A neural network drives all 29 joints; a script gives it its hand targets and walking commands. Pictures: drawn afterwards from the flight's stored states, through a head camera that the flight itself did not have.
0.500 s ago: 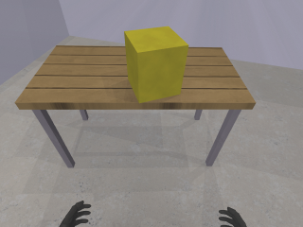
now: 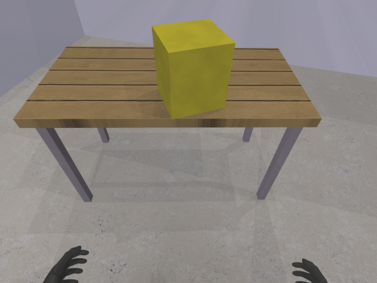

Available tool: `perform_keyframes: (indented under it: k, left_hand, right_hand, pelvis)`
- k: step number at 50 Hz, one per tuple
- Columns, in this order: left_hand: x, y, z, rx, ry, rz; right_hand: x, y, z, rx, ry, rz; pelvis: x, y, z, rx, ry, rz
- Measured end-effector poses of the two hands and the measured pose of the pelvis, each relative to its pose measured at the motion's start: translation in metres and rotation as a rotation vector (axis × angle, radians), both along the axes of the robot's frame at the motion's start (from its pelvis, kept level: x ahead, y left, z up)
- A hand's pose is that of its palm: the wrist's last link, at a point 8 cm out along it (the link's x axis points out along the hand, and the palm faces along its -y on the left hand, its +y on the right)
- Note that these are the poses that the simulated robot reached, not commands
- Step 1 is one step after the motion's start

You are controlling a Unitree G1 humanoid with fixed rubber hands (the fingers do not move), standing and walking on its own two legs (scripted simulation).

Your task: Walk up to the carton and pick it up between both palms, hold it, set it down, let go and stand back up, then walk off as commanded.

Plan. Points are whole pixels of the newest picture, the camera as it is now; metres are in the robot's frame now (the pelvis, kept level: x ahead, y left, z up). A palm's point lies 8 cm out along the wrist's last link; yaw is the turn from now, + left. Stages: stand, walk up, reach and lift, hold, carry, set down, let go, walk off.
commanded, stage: stand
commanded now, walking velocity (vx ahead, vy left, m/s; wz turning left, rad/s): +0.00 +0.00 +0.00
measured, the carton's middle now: (190, 69) +0.81 +0.03 +0.04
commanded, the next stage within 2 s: none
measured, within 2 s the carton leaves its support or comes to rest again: neither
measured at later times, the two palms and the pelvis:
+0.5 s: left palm out of the picture +0.15 +0.28 -0.06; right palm out of the picture +0.14 -0.27 -0.07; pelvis +0.00 +0.00 +0.00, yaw +0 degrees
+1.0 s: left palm out of the picture +0.14 +0.29 -0.07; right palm out of the picture +0.14 -0.28 -0.08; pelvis +0.00 +0.00 +0.00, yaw +0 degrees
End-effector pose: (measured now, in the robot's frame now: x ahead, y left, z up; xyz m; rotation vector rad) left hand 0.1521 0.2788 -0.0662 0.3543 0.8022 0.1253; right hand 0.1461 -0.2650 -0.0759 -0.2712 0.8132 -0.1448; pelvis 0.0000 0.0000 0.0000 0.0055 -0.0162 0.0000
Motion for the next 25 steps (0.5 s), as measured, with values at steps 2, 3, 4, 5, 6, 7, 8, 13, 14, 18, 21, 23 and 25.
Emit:
perform_keyframes:
  k: [2,3,4,5,6,7,8,13,14,18,21,23,25]
  left_hand:
    - [-0.0001,0.0003,0.0005,0.003,-0.001,-0.001]
    - [-0.0003,0.0005,0.0007,0.004,-0.001,-0.001]
    - [-0.0004,0.0007,0.0009,0.005,-0.001,-0.001]
    - [-0.0006,0.0008,0.001,0.005,-0.001,-0.002]
    - [-0.0008,0.0011,0.001,0.006,-0.001,-0.002]
    - [-0.0009,0.0014,0.0011,0.007,-0.001,-0.002]
    - [-0.001,0.0017,0.0012,0.008,-0.001,-0.002]
    - [-0.0017,0.0035,0.0019,0.015,0.0,-0.003]
    - [-0.0018,0.0037,0.0021,0.016,-0.001,-0.003]
    - [-0.0029,0.0053,0.0025,0.022,0.001,-0.002]
    - [-0.0038,0.0059,0.0025,0.024,0.004,-0.002]
    - [-0.0047,0.006,0.0019,0.024,0.006,0.0]
    - [-0.0054,0.0061,0.0014,0.024,0.01,0.001]
  right_hand:
    - [-0.0002,-0.0007,0.0,0.0,-0.001,0.001]
    - [-0.0004,-0.0013,0.0001,-0.001,-0.001,0.001]
    - [-0.0005,-0.0018,0.0003,-0.002,-0.001,0.001]
    - [-0.0006,-0.0023,0.0004,-0.004,-0.001,0.001]
    - [-0.0007,-0.0026,0.0006,-0.005,-0.001,0.002]
    - [-0.0007,-0.0028,0.0006,-0.005,-0.002,0.002]
    - [-0.0007,-0.003,0.0007,-0.006,-0.002,0.002]
    - [-0.001,-0.0038,0.0008,-0.006,-0.003,0.002]
    - [-0.0011,-0.0041,0.0009,-0.007,-0.003,0.003]
    - [-0.0014,-0.0054,0.0012,-0.009,-0.004,0.003]
    - [-0.0017,-0.0058,0.0013,-0.009,-0.006,0.003]
    - [-0.0019,-0.0061,0.0013,-0.01,-0.005,0.003]
    - [-0.0021,-0.0064,0.0013,-0.01,-0.005,0.003]
  pelvis:
    - [-0.0003,-0.0004,-0.0001,0.001,-0.001,0.0]
    - [-0.0005,-0.0006,-0.0001,0.001,-0.001,0.0]
    - [-0.0006,-0.0007,-0.0001,0.001,-0.002,0.0]
    - [-0.0008,-0.0007,-0.0001,0.001,-0.002,0.0]
    - [-0.0008,-0.0008,-0.0001,0.001,-0.002,0.0]
    - [-0.0009,-0.0008,-0.0001,0.001,-0.002,0.0]
    - [-0.0009,-0.0008,-0.0001,0.001,-0.002,0.0]
    - [-0.0013,-0.0012,-0.0002,0.002,-0.003,0.0]
    - [-0.0014,-0.0013,-0.0002,0.002,-0.003,0.0]
    - [-0.0019,-0.0017,-0.0003,0.002,-0.005,0.0]
    - [-0.0023,-0.0019,-0.0003,0.003,-0.005,0.0]
    - [-0.0024,-0.002,-0.0003,0.003,-0.006,0.0]
    - [-0.0025,-0.002,-0.0003,0.003,-0.006,0.0]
